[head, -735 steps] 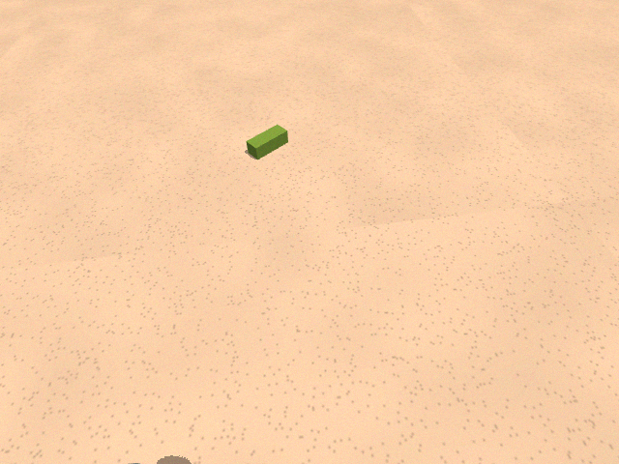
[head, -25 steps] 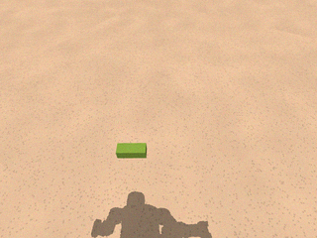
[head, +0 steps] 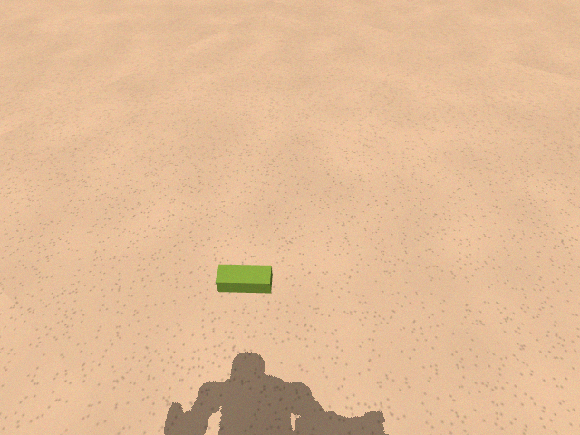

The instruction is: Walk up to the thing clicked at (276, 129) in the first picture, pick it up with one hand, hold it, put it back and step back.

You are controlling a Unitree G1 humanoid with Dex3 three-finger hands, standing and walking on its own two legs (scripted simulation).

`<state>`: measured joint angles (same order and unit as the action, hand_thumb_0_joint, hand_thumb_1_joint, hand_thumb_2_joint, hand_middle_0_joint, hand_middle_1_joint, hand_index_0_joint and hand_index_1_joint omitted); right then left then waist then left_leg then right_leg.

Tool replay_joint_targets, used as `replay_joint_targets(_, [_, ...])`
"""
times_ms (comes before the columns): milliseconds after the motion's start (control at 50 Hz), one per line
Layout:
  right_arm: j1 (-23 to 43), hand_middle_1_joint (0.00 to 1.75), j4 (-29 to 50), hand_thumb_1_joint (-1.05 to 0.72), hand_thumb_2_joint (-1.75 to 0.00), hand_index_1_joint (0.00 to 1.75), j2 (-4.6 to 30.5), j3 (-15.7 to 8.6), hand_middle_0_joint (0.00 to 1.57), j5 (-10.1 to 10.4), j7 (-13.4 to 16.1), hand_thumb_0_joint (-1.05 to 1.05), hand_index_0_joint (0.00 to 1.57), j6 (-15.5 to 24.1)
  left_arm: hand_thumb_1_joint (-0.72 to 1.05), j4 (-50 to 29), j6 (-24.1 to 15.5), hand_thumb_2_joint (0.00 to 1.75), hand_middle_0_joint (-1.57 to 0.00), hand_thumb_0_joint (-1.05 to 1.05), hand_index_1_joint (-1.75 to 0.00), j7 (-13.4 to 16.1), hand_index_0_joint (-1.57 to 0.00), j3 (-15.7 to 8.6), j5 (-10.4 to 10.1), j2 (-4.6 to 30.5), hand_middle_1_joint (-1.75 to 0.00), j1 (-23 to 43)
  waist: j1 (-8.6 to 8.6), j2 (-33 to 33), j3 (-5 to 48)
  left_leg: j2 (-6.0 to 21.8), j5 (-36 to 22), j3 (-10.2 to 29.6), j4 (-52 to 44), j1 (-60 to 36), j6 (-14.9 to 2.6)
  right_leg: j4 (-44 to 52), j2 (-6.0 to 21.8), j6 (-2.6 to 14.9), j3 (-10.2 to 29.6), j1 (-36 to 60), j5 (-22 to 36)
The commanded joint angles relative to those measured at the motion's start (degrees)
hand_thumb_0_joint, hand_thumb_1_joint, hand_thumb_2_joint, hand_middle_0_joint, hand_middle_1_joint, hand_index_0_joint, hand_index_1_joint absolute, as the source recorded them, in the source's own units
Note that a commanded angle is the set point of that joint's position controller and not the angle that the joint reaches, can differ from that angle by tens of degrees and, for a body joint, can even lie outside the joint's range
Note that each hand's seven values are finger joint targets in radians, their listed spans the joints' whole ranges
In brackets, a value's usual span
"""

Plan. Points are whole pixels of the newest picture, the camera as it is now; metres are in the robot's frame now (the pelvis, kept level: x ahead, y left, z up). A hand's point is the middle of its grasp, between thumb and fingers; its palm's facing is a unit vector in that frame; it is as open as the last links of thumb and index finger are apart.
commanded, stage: walk up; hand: left
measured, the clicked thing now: (244, 278) +0.77 +0.24 -0.75
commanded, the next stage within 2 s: none
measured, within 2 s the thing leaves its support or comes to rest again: neither
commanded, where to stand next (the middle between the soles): +0.39 +0.04 m, yaw +0 degrees
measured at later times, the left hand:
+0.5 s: hand (119, 390) +0.20 +0.32 -0.15, palm faces -0.09 -0.93 -0.35, open 7.4 cm
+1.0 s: hand (159, 313) +0.35 +0.30 -0.18, palm faces -0.06 -0.94 -0.35, open 7.4 cm
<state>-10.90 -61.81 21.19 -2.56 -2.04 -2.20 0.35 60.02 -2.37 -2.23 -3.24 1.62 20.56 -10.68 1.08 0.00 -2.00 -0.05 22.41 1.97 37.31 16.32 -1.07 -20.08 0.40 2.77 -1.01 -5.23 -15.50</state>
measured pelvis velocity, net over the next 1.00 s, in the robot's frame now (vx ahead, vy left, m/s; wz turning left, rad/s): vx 0.30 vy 0.03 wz -0.03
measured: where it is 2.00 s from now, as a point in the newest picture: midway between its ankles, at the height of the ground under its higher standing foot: (300, 394)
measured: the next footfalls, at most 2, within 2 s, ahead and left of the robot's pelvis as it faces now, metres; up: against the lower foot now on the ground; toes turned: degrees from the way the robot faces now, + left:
left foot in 0.16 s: +0.15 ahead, +0.17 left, +0.00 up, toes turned +3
right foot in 0.56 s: +0.30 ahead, -0.11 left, +0.00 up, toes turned -4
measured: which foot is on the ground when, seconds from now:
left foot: up 0.00-0.14, down 0.16-0.58, up 0.60-0.88, down 0.90-1.00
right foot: down 0.00-0.16, up 0.18-0.54, down 0.56-0.92, up 0.94-1.00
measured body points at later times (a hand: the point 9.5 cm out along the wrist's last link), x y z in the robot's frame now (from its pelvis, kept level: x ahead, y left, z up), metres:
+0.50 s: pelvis +0.14 +0.04 -0.01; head +0.15 +0.04 +0.44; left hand +0.21 +0.36 -0.13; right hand +0.16 -0.28 -0.13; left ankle +0.11 +0.17 -0.75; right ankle +0.25 -0.11 -0.73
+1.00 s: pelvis +0.30 +0.03 -0.03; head +0.32 +0.05 +0.42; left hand +0.36 +0.35 -0.16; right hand +0.38 -0.29 -0.12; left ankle +0.38 +0.15 -0.75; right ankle +0.27 -0.10 -0.72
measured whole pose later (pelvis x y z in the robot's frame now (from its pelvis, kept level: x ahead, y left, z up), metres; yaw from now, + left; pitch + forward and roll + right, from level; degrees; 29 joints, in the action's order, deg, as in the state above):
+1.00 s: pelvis +0.30 +0.03 -0.03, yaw -2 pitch -3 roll +0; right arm -14.9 -48.1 22.2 -2.7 -1.2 -1.2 3.9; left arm 48.8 0.1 -1.2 -1.7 0.0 24.1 -17.2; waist 1.0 -2.8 -6.0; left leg 2.0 13.0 -3.6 37.1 21.3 -1.2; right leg -53.4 0.8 2.3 1.3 -19.2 -30.4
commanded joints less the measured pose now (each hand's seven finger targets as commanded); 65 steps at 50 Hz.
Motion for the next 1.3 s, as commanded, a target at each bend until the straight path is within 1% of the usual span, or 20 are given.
replay_joint_targets(0, [3.0,0.30,7.6,-0.90,-0.90,0.30,12.8,-4.1,0.20,0.1,-0.8,0.00,0.20,2.2,0.90,-5.3,-1.6,0.90,-0.20,0.00,-0.30,1.3,-0.20,-5.0,0.5,17.5,-0.30,0.0,0.21,-4.2,-2.6,5.0,1.0,1.8,8.1,17.6,0.36,13.0,16.4,9.65,16.8,7.4,-16.2])
replay_joint_targets(120, [-11.0,0.30,5.7,-0.90,-0.90,0.30,13.1,-6.9,0.20,-0.7,-0.7,0.00,0.20,3.2,0.90,-10.3,-0.3,0.90,-0.20,0.00,-0.30,-0.3,-0.20,-3.4,0.6,13.9,-0.30,1.9,-6.67,-0.4,0.0,0.5,-9.1,-5.2,-10.1,-20.7,0.75,-10.0,7.2,4.67,2.1,-20.6,-11.5])
replay_joint_targets(140, [-15.7,0.30,5.4,-0.90,-0.90,0.30,17.1,-8.2,0.20,-1.2,0.2,0.00,0.20,3.6,0.90,-10.5,0.0,0.90,-0.20,0.00,-0.30,-0.4,-0.20,-2.1,0.2,10.0,-0.30,-2.1,-8.36,13.1,2.3,6.2,5.6,4.8,-17.1,-25.7,-1.54,-28.0,1.3,2.90,-1.4,-27.1,-14.5])
replay_joint_targets(160, [-15.7,0.30,7.6,-0.90,-0.90,0.30,22.4,-8.4,0.20,-1.7,0.6,0.00,0.20,4.3,0.90,-11.2,0.0,0.90,-0.20,0.00,-0.30,-0.1,-0.20,-1.6,-0.4,8.0,-0.30,-4.1,-7.60,19.5,2.0,21.1,22.4,34.9,-28.4,-22.1,-7.38,-41.5,-6.0,0.60,3.2,-35.5,-19.0])
replay_joint_targets(180, [-10.6,0.30,9.8,-0.90,-0.90,0.30,23.7,-8.5,0.20,0.3,0.4,0.00,0.20,4.3,0.90,-10.6,0.2,0.90,-0.20,0.00,-0.30,0.5,-0.20,-3.0,-0.3,15.0,-0.30,-2.1,-6.46,9.9,-0.7,24.6,28.3,38.9,-30.8,-12.1,-12.69,-43.3,-0.9,1.28,10.8,-31.2,-17.3])
replay_joint_targets(280, [-4.8,0.30,13.3,-0.90,-0.90,0.30,17.1,-5.8,0.20,0.8,0.8,0.00,0.20,5.2,0.90,-7.2,0.0,0.90,-0.20,0.00,-0.30,-0.6,-0.20,-3.3,-0.8,16.1,-0.30,-8.9,-1.93,8.2,-4.1,16.7,5.1,13.0,-26.5,-5.8,-10.32,-35.1,3.7,-1.65,7.4,-25.6,-4.1])
replay_joint_targets(500, [-5.3,0.30,17.7,-0.90,-0.90,0.30,16.6,-5.1,0.20,1.1,0.5,0.00,0.20,4.5,0.90,-10.6,-1.2,0.90,-0.20,0.00,-0.30,-1.9,-0.20,-4.3,-0.1,13.3,-0.30,-8.4,1.29,4.3,-1.1,12.3,-9.3,0.4,-12.1,0.1,-7.92,-11.2,1.1,-1.09,-3.4,-3.6,4.3])
replay_joint_targets(520, [-7.2,0.30,17.9,-0.90,-0.90,0.30,13.8,-4.0,0.20,1.2,0.5,0.00,0.20,4.3,0.90,-9.5,-1.8,0.90,-0.20,0.00,-0.30,-1.2,-0.20,-5.2,-0.2,14.9,-0.30,-13.0,3.45,-2.2,2.6,9.1,-14.2,-2.4,-0.4,2.2,-6.18,-8.6,0.1,-0.21,-1.9,4.4,1.7])
replay_joint_targets(540, [-9.8,0.30,18.7,-0.90,-0.90,0.30,10.2,-2.7,0.20,1.6,0.7,0.00,0.20,4.4,0.90,-9.5,-2.4,0.90,-0.20,0.00,-0.30,-0.4,-0.20,-6.6,0.3,19.0,-0.30,-17.2,4.84,-14.7,4.5,3.7,-8.5,-6.3,16.2,10.0,-3.46,-1.1,8.7,2.76,12.5,10.3,-7.3])
replay_joint_targets(560, [-10.1,0.30,19.5,-0.90,-0.90,0.30,9.6,-2.1,0.20,1.9,0.8,0.00,0.20,4.1,0.90,-11.5,-2.8,0.90,-0.20,0.00,-0.30,0.1,-0.20,-6.7,-0.3,22.7,-0.30,-16.8,4.12,-17.6,2.4,-2.8,7.9,-5.5,24.2,20.7,-1.09,7.1,21.8,9.15,36.2,10.4,-12.2])
replay_joint_targets(580, [-8.8,0.30,18.1,-0.90,-0.90,0.30,14.8,-3.6,0.20,1.3,1.5,0.00,0.20,3.5,0.90,-12.6,-2.5,0.90,-0.20,0.00,-0.30,0.0,-0.20,-6.5,-1.1,23.1,-0.30,-14.0,3.46,-9.8,0.0,1.0,9.7,0.9,29.6,18.4,-1.19,5.6,24.3,13.65,37.5,3.0,-11.7])
replay_joint_targets(680, [-12.6,0.30,14.9,-0.90,-0.90,0.30,13.7,-3.6,0.20,1.8,0.1,0.00,0.20,3.4,0.90,-15.3,-2.5,0.90,-0.20,0.00,-0.30,0.5,-0.20,-4.7,-1.4,17.8,-0.30,-7.7,-0.54,-10.2,-2.4,4.9,0.0,-0.6,18.2,12.8,-0.09,4.0,13.8,10.65,13.0,-6.6,0.0])
replay_joint_targets(840, [-10.9,0.30,15.0,-0.90,-0.90,0.30,10.0,-3.3,0.20,1.0,1.3,0.00,0.20,4.6,0.90,-17.9,-1.0,0.90,-0.20,0.00,-0.30,1.2,-0.20,-2.2,-1.7,15.3,-0.30,-5.1,-2.39,-4.7,2.9,0.4,-17.3,-6.6,-7.0,-7.0,-0.16,-13.1,11.2,6.89,3.2,-13.7,21.3])
replay_joint_targets(860, [-12.5,0.30,14.3,-0.90,-0.90,0.30,11.9,-3.8,0.20,0.7,1.8,0.00,0.20,4.8,0.90,-18.1,-0.7,0.90,-0.20,0.00,-0.30,1.4,-0.20,-1.1,-1.9,12.9,-0.30,-4.3,-3.78,-0.4,4.1,2.0,-20.3,-3.6,-10.4,-11.4,-1.11,-18.1,8.3,4.20,1.4,-17.1,13.8])
replay_joint_targets(900, [-12.8,0.30,16.7,-0.90,-0.90,0.30,20.3,-5.6,0.20,0.2,2.2,0.00,0.20,5.3,0.90,-17.9,0.3,0.90,-0.20,0.00,-0.30,1.5,-0.20,-0.4,-2.1,10.3,-0.30,-9.9,-2.50,10.6,4.8,22.3,-3.2,27.2,-21.1,-12.2,-10.14,-34.0,-1.6,-0.30,1.1,-26.6,-16.6])
replay_joint_targets(920, [-10.5,0.30,17.0,-0.90,-0.90,0.30,21.9,-6.1,0.20,1.4,2.0,0.00,0.20,4.9,0.90,-15.6,1.0,0.90,-0.20,0.00,-0.30,2.0,-0.20,-2.0,-1.7,15.7,-0.30,-11.5,-2.46,8.2,3.7,24.0,3.7,28.9,-21.3,-8.0,-14.09,-40.1,0.7,0.10,4.3,-24.2,-20.1])
replay_joint_targets(1120, [0.6,0.30,17.7,-0.90,-0.90,0.30,15.2,-2.2,0.20,1.7,2.2,0.00,0.20,2.7,0.90,-8.6,0.0,0.90,-0.20,0.00,-0.30,2.3,-0.20,-1.9,-1.0,12.0,-0.30,-12.0,1.31,9.3,4.8,12.6,-17.8,3.2,-6.0,3.5,-7.27,-10.9,0.2,-0.98,-1.8,-5.2,0.8])
replay_joint_targets(1180, [-0.5,0.30,16.1,-0.90,-0.90,0.30,10.1,-0.8,0.20,3.0,2.5,0.00,0.20,1.3,0.90,-10.1,-1.0,0.90,-0.20,0.00,-0.30,2.6,-0.20,-2.6,-0.7,19.6,-0.30,-3.6,-1.39,-7.2,1.5,1.9,3.5,-2.8,5.5,4.2,-0.02,-0.2,17.6,8.18,22.7,-13.9,4.0])
replay_joint_targets(1200, [-1.2,0.30,14.0,-0.90,-0.90,0.30,11.7,-1.4,0.20,2.7,2.7,0.00,0.20,1.1,0.90,-10.9,-0.9,0.90,-0.20,0.00,-0.30,2.5,-0.20,-2.1,-0.7,19.2,-0.30,0.7,-2.69,-6.4,0.0,2.5,5.2,-1.7,6.3,-1.0,-0.18,-2.1,17.7,9.77,21.2,-18.6,3.6])
replay_joint_targets(1280, [-0.6,0.30,10.2,-0.90,-0.90,0.30,13.9,-1.3,0.20,2.5,2.5,0.00,0.20,2.7,0.90,-9.1,-0.4,0.90,-0.20,0.00,-0.30,2.4,-0.20,-0.1,-1.6,13.5,-0.30,1.6,-1.97,-3.7,5.2,8.9,-18.4,5.6,-8.6,-5.3,-2.85,-10.9,6.3,0.36,5.4,-12.0,11.9])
